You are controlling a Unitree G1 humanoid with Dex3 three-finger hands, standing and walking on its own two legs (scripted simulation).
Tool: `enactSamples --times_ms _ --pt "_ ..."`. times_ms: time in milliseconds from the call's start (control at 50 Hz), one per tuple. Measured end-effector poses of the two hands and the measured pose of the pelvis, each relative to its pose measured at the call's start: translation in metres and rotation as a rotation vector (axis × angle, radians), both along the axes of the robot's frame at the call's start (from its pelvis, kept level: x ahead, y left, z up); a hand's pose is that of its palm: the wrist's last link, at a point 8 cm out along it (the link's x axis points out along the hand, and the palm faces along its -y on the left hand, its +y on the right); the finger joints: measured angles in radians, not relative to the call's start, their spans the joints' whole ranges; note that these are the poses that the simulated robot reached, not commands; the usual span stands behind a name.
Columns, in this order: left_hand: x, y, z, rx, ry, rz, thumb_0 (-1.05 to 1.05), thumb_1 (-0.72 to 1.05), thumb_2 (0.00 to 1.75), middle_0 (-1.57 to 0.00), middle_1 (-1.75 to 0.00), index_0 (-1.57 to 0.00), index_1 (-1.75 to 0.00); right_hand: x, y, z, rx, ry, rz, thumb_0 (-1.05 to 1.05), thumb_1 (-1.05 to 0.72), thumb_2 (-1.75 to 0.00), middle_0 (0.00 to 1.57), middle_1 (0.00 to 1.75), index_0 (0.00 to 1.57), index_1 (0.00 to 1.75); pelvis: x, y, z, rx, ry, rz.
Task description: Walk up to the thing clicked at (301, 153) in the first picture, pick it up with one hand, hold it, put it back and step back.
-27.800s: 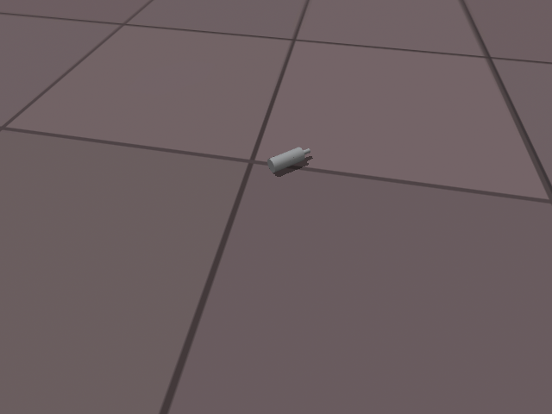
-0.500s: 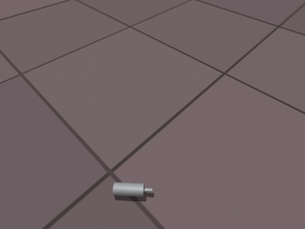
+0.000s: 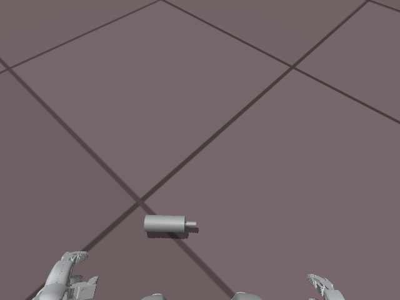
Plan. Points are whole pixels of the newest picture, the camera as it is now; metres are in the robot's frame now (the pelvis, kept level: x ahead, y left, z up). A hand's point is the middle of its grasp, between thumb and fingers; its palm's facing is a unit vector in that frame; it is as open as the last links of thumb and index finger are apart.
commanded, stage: rise first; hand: left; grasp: from above
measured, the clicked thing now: (170, 223) +0.47 +0.13 -0.72
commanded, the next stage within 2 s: none
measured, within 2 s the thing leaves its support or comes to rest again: neither
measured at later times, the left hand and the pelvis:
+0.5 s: hand out of the picture +0.14 +0.25 -0.21, palm faces -0.18 -0.86 -0.47, open 14.1 cm; pelvis +0.00 +0.01 -0.07, yaw +0 degrees
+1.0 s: hand (122, 262) +0.25 +0.25 -0.40, palm faces -0.45 -0.45 -0.77, open 14.1 cm; pelvis -0.05 +0.01 -0.25, yaw +0 degrees
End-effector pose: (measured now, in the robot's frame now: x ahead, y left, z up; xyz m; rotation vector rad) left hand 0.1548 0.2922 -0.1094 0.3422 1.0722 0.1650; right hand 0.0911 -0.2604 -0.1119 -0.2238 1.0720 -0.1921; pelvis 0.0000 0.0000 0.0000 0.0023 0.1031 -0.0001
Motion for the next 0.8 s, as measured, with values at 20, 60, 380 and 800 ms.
enactSamples --times_ms 20,60,380,800 --pt "0.002 0.000 0.000 0.008 -0.003 -0.008 0.00 0.37 0.98 -0.07 -0.81 -0.08 -0.79 -0.001 0.003 -0.001 0.008 -0.004 -0.006 0.00 -0.92 -0.90 0.20 0.30 0.20 0.30 0.000 0.001 -0.001 0.000 0.006 -0.001" --pt "0.002 0.000 -0.002 0.024 0.006 -0.016 0.00 0.23 0.98 -0.06 -0.88 -0.07 -0.86 -0.002 0.008 -0.004 0.020 -0.013 -0.015 0.00 -0.91 -0.90 0.20 0.30 0.20 0.30 0.001 0.003 -0.004 -0.001 0.017 -0.002" --pt "-0.014 -0.001 -0.049 0.104 0.026 -0.113 -0.01 -0.47 0.99 -0.07 -1.03 -0.06 -1.03 0.046 0.018 -0.034 -0.020 -0.186 0.051 0.01 -0.88 -0.89 0.20 0.30 0.20 0.30 0.000 0.013 -0.056 -0.018 0.152 0.001" --pt "0.037 -0.007 -0.157 0.340 -0.037 -0.448 -0.01 -0.53 0.97 -0.08 -1.06 -0.07 -1.05 0.078 0.022 -0.138 -0.027 -0.283 0.147 0.00 -0.88 -0.89 0.20 0.30 0.20 0.30 -0.022 0.012 -0.166 -0.027 0.381 0.011"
